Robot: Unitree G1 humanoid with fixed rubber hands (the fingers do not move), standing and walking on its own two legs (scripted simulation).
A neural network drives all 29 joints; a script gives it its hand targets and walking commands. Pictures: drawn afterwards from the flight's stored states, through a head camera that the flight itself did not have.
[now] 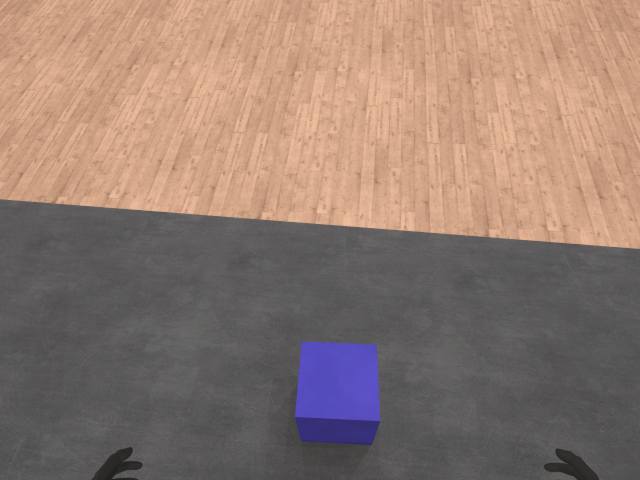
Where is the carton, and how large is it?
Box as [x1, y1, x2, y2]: [295, 342, 379, 444]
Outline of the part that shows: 302,342 295,418 300,439 302,441 371,444 379,422 376,344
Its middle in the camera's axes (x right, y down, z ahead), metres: +0.05 +0.44 +1.10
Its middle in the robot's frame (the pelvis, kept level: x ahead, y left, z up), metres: +0.43 -0.01 -0.66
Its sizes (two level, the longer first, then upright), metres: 0.210 0.200 0.250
